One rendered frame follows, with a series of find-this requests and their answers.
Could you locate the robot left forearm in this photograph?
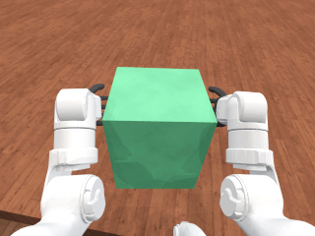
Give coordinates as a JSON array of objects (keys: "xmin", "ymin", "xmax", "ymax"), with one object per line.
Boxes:
[{"xmin": 40, "ymin": 88, "xmax": 102, "ymax": 215}]

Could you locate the robot right forearm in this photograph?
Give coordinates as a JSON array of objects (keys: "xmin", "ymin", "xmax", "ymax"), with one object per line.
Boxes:
[{"xmin": 216, "ymin": 91, "xmax": 284, "ymax": 207}]

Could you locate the carton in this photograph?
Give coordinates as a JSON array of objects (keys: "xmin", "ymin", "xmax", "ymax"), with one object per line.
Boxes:
[{"xmin": 101, "ymin": 67, "xmax": 218, "ymax": 189}]

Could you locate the right robot thigh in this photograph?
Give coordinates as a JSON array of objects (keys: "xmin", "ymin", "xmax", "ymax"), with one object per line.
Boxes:
[{"xmin": 173, "ymin": 222, "xmax": 206, "ymax": 236}]

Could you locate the left robot upper arm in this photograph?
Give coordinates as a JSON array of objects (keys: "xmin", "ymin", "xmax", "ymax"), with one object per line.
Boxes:
[{"xmin": 11, "ymin": 174, "xmax": 106, "ymax": 236}]

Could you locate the right robot upper arm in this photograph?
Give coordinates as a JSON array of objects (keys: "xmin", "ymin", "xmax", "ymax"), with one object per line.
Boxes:
[{"xmin": 220, "ymin": 174, "xmax": 315, "ymax": 236}]

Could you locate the robot left hand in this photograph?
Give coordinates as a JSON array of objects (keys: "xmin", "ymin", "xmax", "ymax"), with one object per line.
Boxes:
[{"xmin": 89, "ymin": 84, "xmax": 109, "ymax": 126}]

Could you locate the robot right hand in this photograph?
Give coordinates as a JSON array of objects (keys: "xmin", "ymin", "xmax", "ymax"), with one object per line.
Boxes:
[{"xmin": 208, "ymin": 87, "xmax": 228, "ymax": 128}]

